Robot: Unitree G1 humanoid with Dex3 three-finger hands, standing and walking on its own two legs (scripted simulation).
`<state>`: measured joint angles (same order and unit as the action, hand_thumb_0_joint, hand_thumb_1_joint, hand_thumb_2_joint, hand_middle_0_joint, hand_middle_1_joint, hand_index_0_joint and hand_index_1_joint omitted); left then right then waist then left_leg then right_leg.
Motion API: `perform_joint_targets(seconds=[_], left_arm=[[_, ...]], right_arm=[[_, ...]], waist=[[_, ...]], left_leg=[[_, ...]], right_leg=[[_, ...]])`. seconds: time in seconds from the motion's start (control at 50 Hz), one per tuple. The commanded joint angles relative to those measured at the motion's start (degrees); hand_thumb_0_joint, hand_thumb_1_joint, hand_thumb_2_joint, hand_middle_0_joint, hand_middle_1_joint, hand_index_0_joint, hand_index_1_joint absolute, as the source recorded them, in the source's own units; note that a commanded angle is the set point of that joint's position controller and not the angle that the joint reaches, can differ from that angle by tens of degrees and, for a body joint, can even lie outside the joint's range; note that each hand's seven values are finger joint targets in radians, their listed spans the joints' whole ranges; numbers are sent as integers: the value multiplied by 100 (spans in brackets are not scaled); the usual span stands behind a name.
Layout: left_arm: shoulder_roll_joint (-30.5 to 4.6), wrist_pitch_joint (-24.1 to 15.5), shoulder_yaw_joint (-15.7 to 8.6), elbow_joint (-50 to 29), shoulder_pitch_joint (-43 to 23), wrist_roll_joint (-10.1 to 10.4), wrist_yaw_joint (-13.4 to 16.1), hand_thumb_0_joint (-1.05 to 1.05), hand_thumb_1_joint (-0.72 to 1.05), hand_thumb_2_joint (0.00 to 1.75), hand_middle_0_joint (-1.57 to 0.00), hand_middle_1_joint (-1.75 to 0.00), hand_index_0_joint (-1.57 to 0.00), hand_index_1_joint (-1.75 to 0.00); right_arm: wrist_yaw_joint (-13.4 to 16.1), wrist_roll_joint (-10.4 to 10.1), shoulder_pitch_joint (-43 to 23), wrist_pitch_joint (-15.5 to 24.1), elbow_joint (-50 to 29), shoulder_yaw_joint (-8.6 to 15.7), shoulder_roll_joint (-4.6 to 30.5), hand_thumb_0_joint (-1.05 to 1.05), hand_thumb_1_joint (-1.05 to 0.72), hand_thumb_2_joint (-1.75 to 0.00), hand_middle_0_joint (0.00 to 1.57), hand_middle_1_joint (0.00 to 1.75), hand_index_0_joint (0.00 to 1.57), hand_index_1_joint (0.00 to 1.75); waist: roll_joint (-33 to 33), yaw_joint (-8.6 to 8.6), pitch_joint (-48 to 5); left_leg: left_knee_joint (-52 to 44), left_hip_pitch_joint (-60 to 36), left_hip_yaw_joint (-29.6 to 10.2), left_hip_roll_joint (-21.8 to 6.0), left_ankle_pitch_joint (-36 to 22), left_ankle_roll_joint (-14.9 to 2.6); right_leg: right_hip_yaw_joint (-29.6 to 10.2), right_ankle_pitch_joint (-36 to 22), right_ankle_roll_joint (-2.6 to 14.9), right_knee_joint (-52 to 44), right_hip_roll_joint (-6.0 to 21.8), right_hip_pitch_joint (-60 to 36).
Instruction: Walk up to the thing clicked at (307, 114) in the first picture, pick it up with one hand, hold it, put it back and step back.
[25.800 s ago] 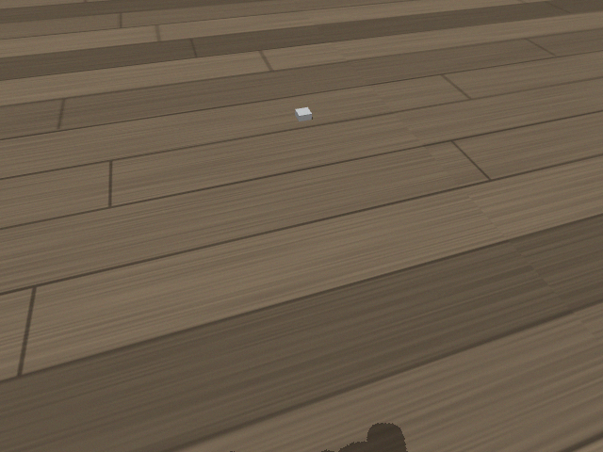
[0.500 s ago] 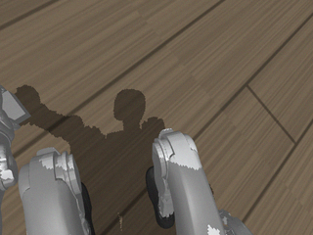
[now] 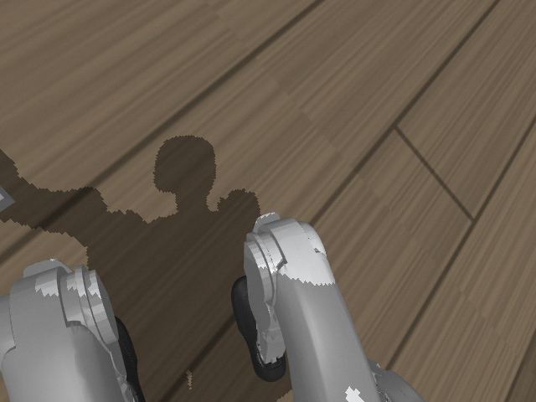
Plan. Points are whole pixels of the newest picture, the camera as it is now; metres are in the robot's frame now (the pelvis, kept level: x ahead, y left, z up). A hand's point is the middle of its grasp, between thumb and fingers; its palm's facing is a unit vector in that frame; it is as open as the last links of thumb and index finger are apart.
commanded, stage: rest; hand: left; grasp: from above
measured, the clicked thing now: out of the picture +0.41 +0.34 -0.26
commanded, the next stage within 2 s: open in 0.72 s
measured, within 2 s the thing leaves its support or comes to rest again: rests again in 0.42 s
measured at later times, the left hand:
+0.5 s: hand out of the picture +0.41 +0.33 -0.24, palm faces -0.33 -0.31 -0.89, open 10.3 cm
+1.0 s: hand out of the picture +0.41 +0.33 -0.25, palm faces -0.35 -0.31 -0.89, open 10.4 cm
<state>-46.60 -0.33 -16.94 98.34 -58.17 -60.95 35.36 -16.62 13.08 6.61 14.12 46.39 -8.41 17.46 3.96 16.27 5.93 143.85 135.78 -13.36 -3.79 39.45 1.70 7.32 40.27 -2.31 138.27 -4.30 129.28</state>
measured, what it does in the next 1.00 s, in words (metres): stands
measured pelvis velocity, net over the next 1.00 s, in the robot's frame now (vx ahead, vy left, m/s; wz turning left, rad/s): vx -0.01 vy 0.01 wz -0.05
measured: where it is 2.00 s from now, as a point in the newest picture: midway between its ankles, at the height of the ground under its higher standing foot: (198, 368)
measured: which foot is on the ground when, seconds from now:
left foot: down 0.00-1.00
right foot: down 0.00-1.00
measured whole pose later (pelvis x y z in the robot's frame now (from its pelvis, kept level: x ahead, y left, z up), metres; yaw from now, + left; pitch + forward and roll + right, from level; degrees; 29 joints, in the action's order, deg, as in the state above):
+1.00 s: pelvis -0.01 +0.01 +0.00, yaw -3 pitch +25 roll -13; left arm -55.9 -0.8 -15.6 106.5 -61.5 -58.2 39.6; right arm -19.9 14.9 5.4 21.7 44.1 -16.2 19.9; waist 7.8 20.6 12.1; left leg 145.6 133.7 -17.0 -3.8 39.4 1.4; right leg 10.1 38.8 -3.3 137.0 -5.4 125.7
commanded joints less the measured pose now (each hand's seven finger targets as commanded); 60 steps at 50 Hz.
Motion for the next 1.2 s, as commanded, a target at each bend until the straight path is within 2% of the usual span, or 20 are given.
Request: perform_joint_targets(seconds=[0.0,0.06,0.08,0.1,0.2,0.22,0.24,0.26,0.36,0.46,0.54,0.62,0.68,0.74,0.8,0.88,0.94,1.04,1.08,1.18], left_arm=[[-1631,-91,-50,-675,-1444,-57,330,0,63,59,-110,-41,-108,-43],[-1407,-97,196,-518,-1527,-1,368,0,63,58,-108,-46,-107,-47],[-1591,-86,22,-485,-1493,-14,426,0,64,59,-108,-46,-108,-47],[-1552,-97,40,-595,-1452,34,472,0,63,58,-108,-46,-107,-47],[-1651,-16,69,-374,-1547,-4,593,0,61,59,-106,-46,-105,-47],[-1804,-12,-83,-369,-1519,31,659,0,58,60,-104,-47,-103,-48],[-1614,7,88,-222,-1575,40,647,0,58,60,-104,-47,-103,-48],[-1854,12,-83,-167,-1515,39,690,0,58,59,-103,-47,-102,-48],[-1901,-4,94,-69,-1545,76,644,0,60,62,-107,-47,-105,-48],[-2018,3,-65,-28,-1436,130,715,0,60,61,-106,-47,-105,-48],[-1959,-2,159,97,-1680,168,669,0,58,62,-103,-48,-102,-49],[-2079,-10,62,220,-1409,226,652,0,58,60,-105,-46,-103,-47],[-2095,-22,155,224,-1581,191,628,0,58,61,-104,-48,-102,-49],[-2141,-20,103,315,-1397,250,636,0,57,60,-103,-45,-101,-47],[-2154,-34,182,347,-1484,276,613,0,56,60,-102,-47,-100,-48],[-2199,-42,269,320,-1562,276,631,0,24,58,-70,-54,-68,-54],[-2276,-48,248,313,-1494,297,640,0,2,64,-59,-57,-58,-59],[-2366,-54,172,148,-1563,312,738,0,-15,68,-46,-63,-44,-64],[-2140,-27,365,219,-1566,297,712,0,-19,70,-42,-66,-41,-67],[-2205,22,335,184,-1615,285,692,0,-27,78,-36,-72,-34,-74]], right_arm=[[22,6,1427,110,96,375,1646,0,-90,-90,20,30,20,30],[-18,18,1253,200,46,309,1625,0,-90,-90,20,30,20,30],[-29,43,1377,206,101,320,1682,0,-90,-90,20,30,20,30],[-39,14,1307,209,53,306,1678,0,-90,-90,20,30,20,30],[-103,66,1275,262,71,218,1730,0,-90,-90,20,30,20,30],[-99,58,1251,273,102,207,1776,0,-90,-90,20,30,20,30],[-130,81,1233,288,36,162,1709,0,-90,-90,20,30,20,30],[-134,103,1267,313,109,153,1779,0,-90,-90,20,30,20,30],[-166,100,1112,457,56,78,1816,0,-90,-90,20,30,20,30],[-211,102,1165,506,12,31,1900,0,-90,-90,20,30,20,30],[-256,120,1149,608,12,-52,1899,0,-90,-90,20,30,20,30],[-256,102,1125,649,-6,-80,1984,0,-90,-90,20,30,20,30],[-291,129,1185,703,-42,-176,1991,0,-90,-90,20,30,20,30],[-295,116,1180,708,-77,-222,1979,0,-90,-90,20,30,20,30],[-293,97,1089,764,-85,-264,2037,0,-90,-90,20,30,20,30],[-297,95,1055,782,-149,-330,2040,0,-89,-90,20,30,20,30],[-271,109,1083,793,-131,-313,2078,0,-89,-90,20,30,20,30],[-270,86,1077,794,-162,-335,2069,0,-89,-90,20,30,20,30],[-272,94,1062,802,-143,-269,2130,0,-89,-90,20,30,20,30],[-319,95,1119,810,-140,-305,2093,0,-89,-90,20,30,20,30]], waist=[[-2214,156,-3968],[-2336,250,-3887],[-2321,304,-3843],[-2411,159,-3910],[-2538,331,-3783],[-2597,260,-3819],[-2467,371,-3643],[-2410,358,-3640],[-2450,396,-3511],[-2460,401,-3562],[-2354,601,-3311],[-2309,497,-3279],[-2203,647,-3175],[-2179,577,-3188],[-2302,646,-3049],[-2251,676,-2977],[-2227,699,-2964],[-2397,653,-3173],[-2491,692,-3119],[-2573,739,-2998]], left_leg=[[-1219,-2954,715,-28,-1125,-262],[-1187,-2999,653,-54,-1072,-243],[-1205,-3017,639,-54,-1161,-238],[-1240,-2995,649,-54,-1147,-232],[-1199,-3142,591,-89,-1303,-192],[-1261,-3116,573,-98,-1268,-182],[-1146,-3031,587,-98,-1273,-214],[-1131,-2929,597,-101,-1229,-236],[-1162,-2925,539,-101,-1015,-221],[-1228,-2990,466,-117,-1165,-195],[-1070,-2833,464,-119,-1023,-233],[-1159,-2758,436,-114,-1007,-223],[-1105,-2746,416,-108,-1010,-243],[-1132,-2764,397,-122,-1082,-233],[-1223,-2824,315,-141,-982,-192],[-1167,-2714,333,-139,-928,-212],[-1181,-2729,392,-124,-853,-224],[-1232,-2885,307,-168,-1001,-182],[-1277,-3008,284,-177,-1030,-146],[-1310,-3071,244,-191,-1057,-128]], right_leg=[[621,-1497,332,-1418,-153,-2136],[674,-1494,340,-1376,-187,-1973],[698,-1583,327,-1384,-179,-2066],[678,-1550,338,-1420,-201,-2082],[743,-1693,342,-1301,-192,-2037],[761,-1651,353,-1328,-212,-2057],[736,-1722,324,-1342,-209,-2079],[732,-1696,306,-1394,-217,-2143],[764,-1458,329,-1367,-225,-2075],[817,-1581,330,-1383,-250,-2245],[824,-1512,293,-1348,-221,-2116],[830,-1459,295,-1428,-263,-2254],[858,-1496,275,-1406,-246,-2224],[863,-1539,272,-1444,-269,-2351],[921,-1437,293,-1373,-260,-2188],[894,-1436,274,-1412,-266,-2247],[861,-1396,261,-1517,-280,-2373],[909,-1522,283,-1478,-289,-2483],[931,-1550,301,-1414,-288,-2348],[967,-1565,299,-1420,-260,-2288]])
